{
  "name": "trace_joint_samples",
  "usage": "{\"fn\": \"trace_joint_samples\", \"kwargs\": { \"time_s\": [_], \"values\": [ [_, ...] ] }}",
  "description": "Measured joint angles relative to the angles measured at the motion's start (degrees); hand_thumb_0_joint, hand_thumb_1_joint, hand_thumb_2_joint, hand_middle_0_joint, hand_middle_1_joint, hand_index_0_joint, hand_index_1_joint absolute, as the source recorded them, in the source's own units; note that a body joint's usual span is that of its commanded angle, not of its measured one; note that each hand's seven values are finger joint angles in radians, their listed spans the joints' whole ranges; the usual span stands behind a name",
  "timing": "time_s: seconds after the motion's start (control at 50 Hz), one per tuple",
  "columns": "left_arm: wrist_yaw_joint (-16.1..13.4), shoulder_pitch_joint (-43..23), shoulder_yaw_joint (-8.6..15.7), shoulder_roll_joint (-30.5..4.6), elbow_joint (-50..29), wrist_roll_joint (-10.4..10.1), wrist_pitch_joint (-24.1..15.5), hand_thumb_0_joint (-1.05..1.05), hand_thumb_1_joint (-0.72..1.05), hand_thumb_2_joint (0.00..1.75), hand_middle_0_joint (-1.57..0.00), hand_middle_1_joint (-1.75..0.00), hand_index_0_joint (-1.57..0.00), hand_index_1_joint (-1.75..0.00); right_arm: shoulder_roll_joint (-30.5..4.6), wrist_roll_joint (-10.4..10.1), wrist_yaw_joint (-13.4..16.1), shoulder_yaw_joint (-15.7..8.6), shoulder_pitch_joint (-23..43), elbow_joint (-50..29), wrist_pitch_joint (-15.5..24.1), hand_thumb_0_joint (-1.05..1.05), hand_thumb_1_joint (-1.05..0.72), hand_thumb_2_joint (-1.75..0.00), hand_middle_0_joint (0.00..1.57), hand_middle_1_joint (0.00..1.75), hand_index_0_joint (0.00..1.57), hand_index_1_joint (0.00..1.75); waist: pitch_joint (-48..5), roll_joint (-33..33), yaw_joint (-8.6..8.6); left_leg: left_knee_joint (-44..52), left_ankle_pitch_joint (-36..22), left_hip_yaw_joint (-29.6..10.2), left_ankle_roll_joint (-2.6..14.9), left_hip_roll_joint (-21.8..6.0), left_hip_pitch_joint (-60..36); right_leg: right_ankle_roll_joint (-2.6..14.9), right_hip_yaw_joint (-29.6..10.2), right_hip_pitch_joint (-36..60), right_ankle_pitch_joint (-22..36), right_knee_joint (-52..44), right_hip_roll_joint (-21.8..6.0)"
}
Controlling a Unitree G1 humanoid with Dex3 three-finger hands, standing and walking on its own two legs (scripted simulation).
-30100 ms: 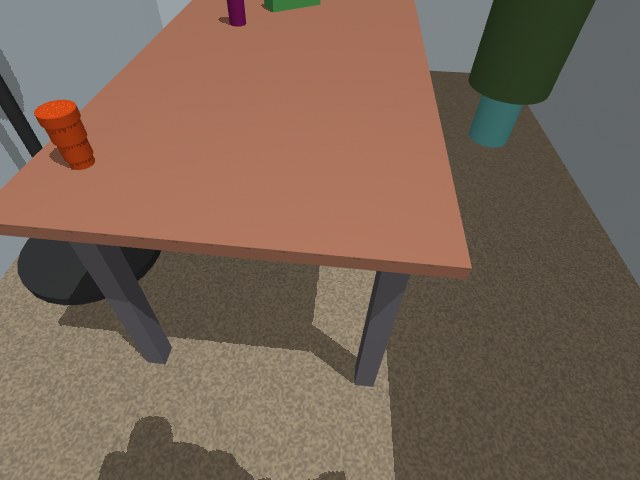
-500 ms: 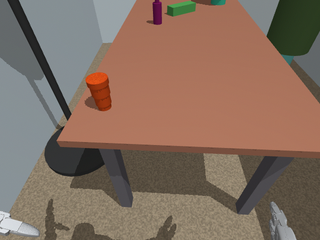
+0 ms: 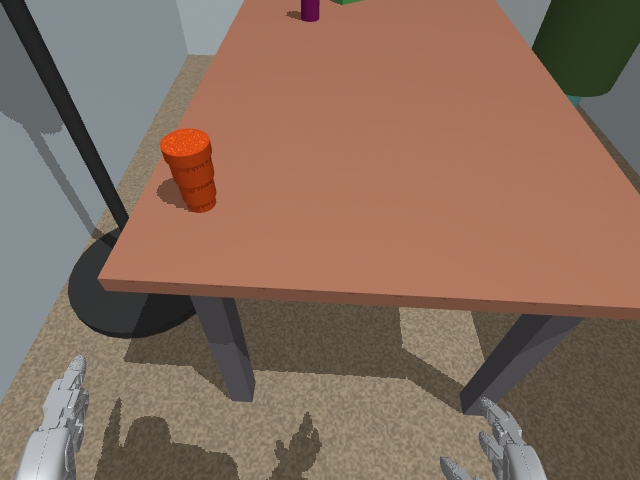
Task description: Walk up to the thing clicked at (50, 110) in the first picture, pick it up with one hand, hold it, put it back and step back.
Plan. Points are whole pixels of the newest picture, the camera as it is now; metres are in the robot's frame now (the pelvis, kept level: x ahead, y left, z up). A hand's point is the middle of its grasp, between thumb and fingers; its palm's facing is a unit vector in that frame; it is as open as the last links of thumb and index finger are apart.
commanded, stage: home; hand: left
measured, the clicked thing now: (194, 174) +0.56 +0.21 +0.07
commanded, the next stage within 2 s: none
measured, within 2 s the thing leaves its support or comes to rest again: neither
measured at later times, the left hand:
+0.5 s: hand (179, 449) +0.20 +0.17 -0.06, palm faces +0.08 -0.97 -0.22, open 17.6 cm
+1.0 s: hand (180, 455) +0.19 +0.17 -0.06, palm faces +0.10 -0.97 -0.23, open 17.6 cm
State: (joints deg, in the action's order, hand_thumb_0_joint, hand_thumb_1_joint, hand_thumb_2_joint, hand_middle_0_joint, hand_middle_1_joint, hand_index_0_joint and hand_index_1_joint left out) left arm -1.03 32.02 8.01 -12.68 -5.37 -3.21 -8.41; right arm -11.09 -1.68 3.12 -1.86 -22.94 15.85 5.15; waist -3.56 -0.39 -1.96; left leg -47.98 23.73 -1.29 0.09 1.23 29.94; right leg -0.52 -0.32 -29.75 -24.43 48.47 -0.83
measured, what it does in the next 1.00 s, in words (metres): stands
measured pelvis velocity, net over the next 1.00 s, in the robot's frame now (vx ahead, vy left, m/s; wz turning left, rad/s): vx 0.02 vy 0.00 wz -0.02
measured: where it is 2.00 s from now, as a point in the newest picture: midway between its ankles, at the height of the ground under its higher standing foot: outside the picture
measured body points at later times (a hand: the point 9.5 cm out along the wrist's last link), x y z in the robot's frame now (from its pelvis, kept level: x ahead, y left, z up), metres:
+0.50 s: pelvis +0.02 +0.00 -0.01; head +0.05 +0.00 +0.43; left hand +0.19 +0.23 -0.05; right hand +0.18 -0.22 -0.05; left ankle +0.01 +0.12 -0.70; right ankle +0.00 -0.12 -0.70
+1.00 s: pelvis +0.02 +0.00 -0.02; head +0.05 +0.00 +0.43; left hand +0.18 +0.22 -0.05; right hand +0.18 -0.24 -0.05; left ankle +0.01 +0.12 -0.70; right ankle +0.00 -0.12 -0.70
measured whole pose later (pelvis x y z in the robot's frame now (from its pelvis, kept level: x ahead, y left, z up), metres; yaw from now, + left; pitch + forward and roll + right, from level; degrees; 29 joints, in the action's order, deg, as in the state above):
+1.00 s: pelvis +0.02 +0.00 -0.02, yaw -1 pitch +11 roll +0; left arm -4.5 27.4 0.4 -11.6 1.9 -2.0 3.7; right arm -12.1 -1.7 4.6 0.0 -27.3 1.7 -5.4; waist -8.4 0.1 -0.2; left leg -56.4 29.1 -0.8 -0.3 0.3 38.2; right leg -0.2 -0.7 -38.2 -29.3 56.6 0.1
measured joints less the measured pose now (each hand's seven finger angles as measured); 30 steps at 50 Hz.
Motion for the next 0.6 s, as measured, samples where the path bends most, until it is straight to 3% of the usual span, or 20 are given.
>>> {"fn": "trace_joint_samples", "kwargs": {
  "time_s": [0.08,0.2,0.4,0.6],
  "values": [
    [-0.9,-2.3,-2.9,0.6,5.3,0.8,1.5,-0.02,-0.51,0.08,-0.06,-0.06,-0.06,-0.07,-0.8,-0.1,0.8,0.7,0.8,-0.5,-0.8,0.01,-0.62,-0.74,0.18,0.26,0.17,0.26,-0.1,1.1,0.84,-1.7,0.9,0.0,0.03,0.0,2.0,-0.01,0.0,-1.9,-0.8,1.6,0.1],
    [-0.8,-5.8,-7.3,2.5,11.5,1.5,4.7,-0.02,-0.51,0.08,-0.06,-0.06,-0.06,-0.07,1.3,0.6,0.4,2.5,0.2,-3.7,-2.1,0.01,-0.80,-0.84,0.19,0.29,0.19,0.28,-1.0,1.8,2.03,-4.0,2.2,-0.2,-0.14,-0.5,4.9,0.14,0.2,-4.5,-1.7,3.1,0.5],
    [-2.9,-6.9,-7.3,0.4,11.8,1.4,8.7,-0.02,-0.56,0.04,-0.06,-0.05,-0.05,-0.05,-0.6,0.5,1.2,1.6,-1.3,-7.6,-5.9,0.02,-0.88,-0.89,0.20,0.30,0.20,0.30,-2.8,0.0,2.15,-5.8,4.0,0.4,0.13,-0.6,5.4,-0.11,-0.4,-5.2,-3.3,4.8,0.7],
    [-2.6,-6.2,-7.7,1.8,10.1,1.2,10.6,-0.01,-0.57,0.04,-0.05,-0.04,-0.05,-0.05,-0.3,0.0,0.7,2.2,-3.2,-11.4,-8.3,0.02,-0.89,-0.90,0.21,0.30,0.20,0.30,-3.5,0.7,1.71,-6.3,4.4,0.6,-0.03,-0.7,6.5,0.04,-0.5,-6.6,-3.8,5.8,0.8]
  ]
}}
